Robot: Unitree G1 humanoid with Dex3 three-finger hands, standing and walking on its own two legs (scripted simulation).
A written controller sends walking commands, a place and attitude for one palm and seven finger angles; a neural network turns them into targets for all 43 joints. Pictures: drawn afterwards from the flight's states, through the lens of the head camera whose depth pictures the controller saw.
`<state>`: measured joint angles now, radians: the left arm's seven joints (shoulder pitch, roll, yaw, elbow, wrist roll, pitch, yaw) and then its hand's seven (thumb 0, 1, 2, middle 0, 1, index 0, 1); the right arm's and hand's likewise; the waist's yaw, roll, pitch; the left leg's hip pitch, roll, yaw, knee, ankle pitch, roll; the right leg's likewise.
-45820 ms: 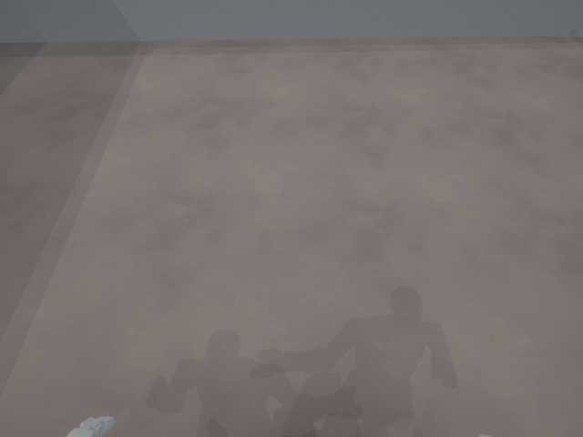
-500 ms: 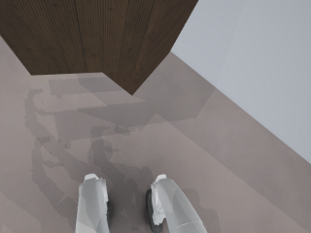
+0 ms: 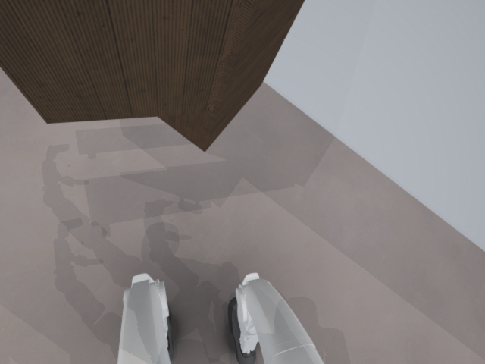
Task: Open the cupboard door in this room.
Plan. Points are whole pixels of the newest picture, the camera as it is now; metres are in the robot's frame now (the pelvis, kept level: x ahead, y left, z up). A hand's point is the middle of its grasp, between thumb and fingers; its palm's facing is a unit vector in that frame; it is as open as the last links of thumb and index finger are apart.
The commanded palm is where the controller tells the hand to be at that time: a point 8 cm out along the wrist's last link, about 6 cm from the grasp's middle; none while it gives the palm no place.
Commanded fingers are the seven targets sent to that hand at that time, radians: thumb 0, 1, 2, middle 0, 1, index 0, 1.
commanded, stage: slide the fingers in behind the handle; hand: left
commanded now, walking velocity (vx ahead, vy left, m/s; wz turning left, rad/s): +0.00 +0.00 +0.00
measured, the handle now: out of the picture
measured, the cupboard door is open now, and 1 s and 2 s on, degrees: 47 47 47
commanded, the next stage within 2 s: close the thumb around the handle in 1.64 s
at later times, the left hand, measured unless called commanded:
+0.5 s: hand out of the picture +0.54 +0.35 +0.09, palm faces +0.13 -0.99 -0.02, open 14.0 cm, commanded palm +0.55 +0.34 +0.09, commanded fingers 0.00 -0.50 0.30 -0.30 -1.20 -0.30 -1.20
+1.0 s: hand out of the picture +0.54 +0.31 +0.10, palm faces +0.13 -0.99 -0.02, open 14.0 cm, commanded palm +0.54 +0.31 +0.09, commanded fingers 0.00 -0.50 0.30 -0.30 -1.20 -0.30 -1.20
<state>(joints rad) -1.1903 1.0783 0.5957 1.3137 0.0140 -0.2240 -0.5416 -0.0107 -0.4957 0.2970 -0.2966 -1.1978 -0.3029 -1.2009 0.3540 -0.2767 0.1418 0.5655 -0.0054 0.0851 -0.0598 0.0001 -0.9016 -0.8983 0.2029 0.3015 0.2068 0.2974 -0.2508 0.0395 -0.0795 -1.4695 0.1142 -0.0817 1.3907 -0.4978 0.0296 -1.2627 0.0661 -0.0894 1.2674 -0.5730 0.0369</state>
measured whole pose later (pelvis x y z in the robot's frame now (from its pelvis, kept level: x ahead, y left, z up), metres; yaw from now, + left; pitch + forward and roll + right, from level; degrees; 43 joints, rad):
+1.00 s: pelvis +0.00 -0.01 +0.01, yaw +1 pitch +31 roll -9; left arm -1.11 0.84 0.53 1.21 -0.02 -0.26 -0.40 -0.01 -0.50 0.30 -0.30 -1.20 -0.30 -1.20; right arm 0.37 -0.26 0.09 0.62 -0.02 0.06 -0.02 0.00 -0.90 -0.90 0.20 0.30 0.21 0.30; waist -0.23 0.04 -0.10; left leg -1.40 0.11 -0.07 1.33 -0.48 0.02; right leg -1.21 0.06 -0.08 1.23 -0.56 0.03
